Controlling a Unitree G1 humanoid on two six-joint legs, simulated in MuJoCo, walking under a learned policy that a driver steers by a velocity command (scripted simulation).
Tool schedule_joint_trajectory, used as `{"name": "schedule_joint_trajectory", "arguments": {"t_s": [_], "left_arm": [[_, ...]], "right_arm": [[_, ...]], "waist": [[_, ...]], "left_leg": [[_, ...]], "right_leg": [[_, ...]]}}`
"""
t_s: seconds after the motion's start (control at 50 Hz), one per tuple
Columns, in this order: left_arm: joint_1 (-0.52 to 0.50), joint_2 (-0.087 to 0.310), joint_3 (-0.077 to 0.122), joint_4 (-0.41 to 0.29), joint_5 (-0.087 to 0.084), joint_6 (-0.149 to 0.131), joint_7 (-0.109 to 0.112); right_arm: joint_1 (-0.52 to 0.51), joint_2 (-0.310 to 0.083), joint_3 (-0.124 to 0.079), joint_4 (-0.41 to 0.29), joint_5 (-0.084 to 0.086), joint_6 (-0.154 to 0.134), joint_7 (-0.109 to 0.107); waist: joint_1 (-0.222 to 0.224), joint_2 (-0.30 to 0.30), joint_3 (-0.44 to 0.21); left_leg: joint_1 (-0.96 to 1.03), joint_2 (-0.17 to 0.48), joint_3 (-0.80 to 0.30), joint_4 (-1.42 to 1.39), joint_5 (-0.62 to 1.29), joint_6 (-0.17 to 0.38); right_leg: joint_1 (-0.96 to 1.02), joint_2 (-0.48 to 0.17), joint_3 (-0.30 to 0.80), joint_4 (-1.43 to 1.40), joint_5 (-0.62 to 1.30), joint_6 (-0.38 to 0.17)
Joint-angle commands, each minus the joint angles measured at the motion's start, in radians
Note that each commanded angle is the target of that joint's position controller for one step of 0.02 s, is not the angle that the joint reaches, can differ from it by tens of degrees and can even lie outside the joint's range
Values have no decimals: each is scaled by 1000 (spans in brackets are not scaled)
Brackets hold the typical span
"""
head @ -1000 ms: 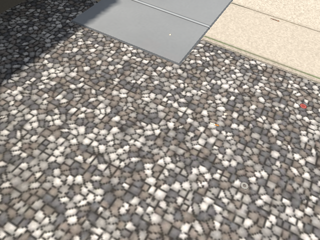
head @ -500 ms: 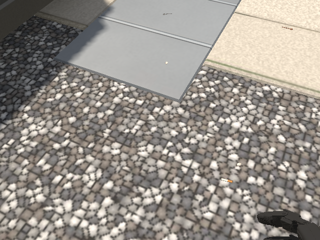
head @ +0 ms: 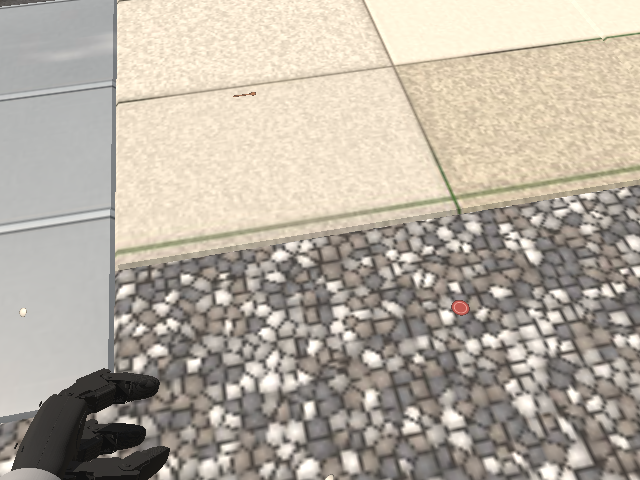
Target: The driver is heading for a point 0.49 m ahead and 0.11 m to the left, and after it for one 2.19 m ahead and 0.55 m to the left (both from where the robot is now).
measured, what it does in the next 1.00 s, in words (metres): walks ahead, turning left: right foot, then left foot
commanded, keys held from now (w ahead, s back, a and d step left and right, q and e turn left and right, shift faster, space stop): w+shift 0.06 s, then w+q+shift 0.24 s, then q+shift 0.58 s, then shift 0.12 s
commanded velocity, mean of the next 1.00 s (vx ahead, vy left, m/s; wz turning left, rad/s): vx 0.52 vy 0.00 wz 0.50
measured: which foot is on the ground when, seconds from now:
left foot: down 0.00-0.06, up 0.08-0.48, down 0.50-0.96, up 0.98-1.00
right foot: up 0.00-0.06, down 0.08-0.50, up 0.52-0.94, down 0.96-1.00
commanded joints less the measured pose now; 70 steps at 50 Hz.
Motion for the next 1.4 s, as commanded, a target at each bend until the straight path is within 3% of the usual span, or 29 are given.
{"name": "schedule_joint_trajectory", "arguments": {"t_s": [0.02, 0.06, 0.08, 0.1, 0.12, 0.16, 0.24, 0.36, 0.42, 0.44, 0.46, 0.48, 0.5, 0.52, 0.54, 0.58, 0.62, 0.72, 0.92, 0.96, 0.98, 1.0, 1.02, 1.06, 1.2, 1.3, 1.32, 1.36, 1.4], "left_arm": [[215, 58, 10, 32, 12, -18, 14], [609, 148, 63, 180, 14, -21, 53], [538, 247, 93, 181, 4, -10, 78], [471, 313, 102, 112, 17, -7, 84], [477, 237, 101, 110, 9, -7, 96], [413, 132, 73, 162, 16, -45, 104], [394, 22, 35, 209, -7, -116, 94], [411, 9, 16, 234, -30, -148, 93], [427, 82, 28, 234, -42, -150, 130], [405, 180, 52, 197, -50, -117, 163], [338, 196, 59, 173, -34, -90, 180], [255, 194, 63, 141, -26, -73, 180], [173, 112, 47, 123, -32, -75, 152], [413, -48, 3, 73, -7, -98, 127], [472, 29, 0, 56, -31, -119, 109], [350, 99, 24, 12, -36, -113, 111], [328, 100, 31, 13, -19, -79, 119], [220, 25, 17, -28, -16, -51, 143], [120, 76, 57, -16, -29, -80, 118], [144, 86, 62, -6, -16, -80, 114], [155, 118, 65, -23, 17, -61, 117], [200, 133, 77, -9, 14, -53, 118], [172, 80, 66, -31, -2, -47, 121], [158, 46, 48, -37, -23, -24, 125], [215, 43, 47, 14, -28, 13, 126], [264, 123, 82, 15, -70, 24, 128], [274, 103, 79, 15, -72, 19, 131], [207, 78, 81, -38, -71, -4, 127], [293, 116, 111, 12, -61, 10, 126]], "right_arm": [[-107, -218, -36, -90, 0, 3, -16], [-167, -219, -34, -110, -10, 30, -16], [-128, -94, -11, -136, -16, 25, -1], [-2, -87, 4, -208, 40, 18, -3], [-147, -146, -4, -205, 40, 8, -9], [-192, -96, 8, -182, 29, 14, -1], [-167, -33, 11, -124, 11, 85, 39], [-422, 32, 37, -205, 17, 60, 72], [-323, 7, 30, -167, 2, 52, 89], [-316, -62, -10, -212, 68, 36, 89], [-174, -139, -41, -183, 79, 42, 86], [30, -192, -71, -130, 75, 54, 72], [116, -190, -77, -104, 72, 72, 36], [-25, -215, -46, -154, -8, 48, 27], [-76, -230, -64, -235, -42, 40, 34], [-279, -172, -67, -317, 36, 41, 33], [-334, -151, -58, -342, 52, 49, 28], [-293, -176, -80, -327, 56, 94, -21], [-351, -125, -79, -408, 50, 157, -56], [-278, -38, -47, -401, 39, 158, -44], [-230, -54, -47, -407, 42, 156, -42], [-177, -144, -66, -404, 35, 145, -31], [-213, -205, -82, -367, 41, 149, -30], [-272, -172, -73, -348, 40, 171, -40], [-331, -18, -12, -352, 25, 150, -26], [-252, -75, -45, -288, 41, 128, -21], [-222, -112, -55, -283, 31, 126, -25], [-240, -181, -79, -279, -25, 128, -26], [-378, -80, -46, -323, -19, 112, -41]], "waist": [[221, 128, -28], [381, 105, -195], [250, -191, -192], [170, -228, -439], [230, -15, -358], [134, 126, -71], [46, 79, 57], [85, 46, 108], [48, -27, -9], [25, -104, -98], [-70, -103, -166], [-174, -66, -215], [-224, 212, -148], [24, 378, -241], [-4, 201, -523], [93, -98, -265], [140, -109, -108], [110, 19, -174], [70, 212, -183], [40, 19, -218], [12, -179, -189], [2, -258, -238], [35, -142, -199], [58, -29, -136], [95, -178, -133], [62, -159, -103], [55, -118, -129], [36, 288, -86], [99, 178, -85]], "left_leg": [[-231, 251, -48, 230, 1463, 97], [-411, 215, -61, 774, 1228, 123], [-709, 33, -81, 1204, 20, 97], [-980, -24, -309, 1461, -95, 90], [-1047, 18, -371, 1441, 34, 100], [-982, 94, -388, 1257, 106, 113], [-854, 149, -419, 1046, 175, 106], [-814, 51, -178, 552, 587, 132], [-628, -67, -98, 402, 685, 158], [-542, -99, -147, 432, 615, 144], [-423, -111, -174, 423, 591, 158], [-212, -80, -245, 383, 655, 191], [-77, -8, -327, 215, 851, 246], [126, 185, -735, 403, 1362, 400], [216, 322, -977, 286, 1147, 548], [-114, 213, -925, 128, 624, 483], [-404, 140, -853, 69, 614, 431], [-512, -1, -691, 169, 906, 324], [-413, -14, -873, 325, 463, 187], [-568, -124, -745, 566, -38, 126], [-742, -248, -597, 748, -318, 65], [-806, -178, -546, 961, -290, 11], [-809, -139, -541, 1049, -204, -10], [-800, -124, -503, 1101, -92, -28], [-588, -39, -363, 578, -77, -26], [-399, -76, -360, 166, 148, 68], [-273, 10, -408, 164, 188, 105], [-327, 353, -718, 69, 360, 316], [-366, 334, -603, 101, 553, 298]], "right_leg": [[461, 125, -36, -81, -57, -58], [925, 134, 69, -187, -114, -102], [1082, -76, 357, -198, -113, -94], [1313, -334, 878, -374, -160, -265], [1208, -304, 839, -489, -282, -234], [819, -253, 608, -552, -234, -163], [544, -146, 281, -667, -74, -39], [579, -37, -77, -674, 605, 86], [716, -68, -111, -475, 912, 138], [753, -93, -62, -354, 1051, 187], [753, -100, -55, -184, 1055, 216], [639, -78, -46, 102, 901, 230], [438, 129, -68, 583, -49, 279], [90, 189, 156, 915, -628, 292], [84, 170, 346, 971, -576, 267], [65, 83, 312, 729, -469, 195], [146, 52, 292, 566, -429, 211], [241, 88, 255, 144, -272, 276], [374, 96, 323, -336, -56, 212], [650, -102, 448, -451, 202, 98], [732, -279, 667, -446, 486, -64], [714, -399, 876, -483, 370, -179], [669, -326, 776, -460, 235, -154], [574, -195, 572, -455, 63, -56], [550, -85, 452, -508, -82, -38], [481, -79, 588, -499, -205, -2], [377, -47, 560, -458, -287, 48], [131, 133, 227, -55, -506, 163], [132, 75, 227, 283, -495, 212]]}}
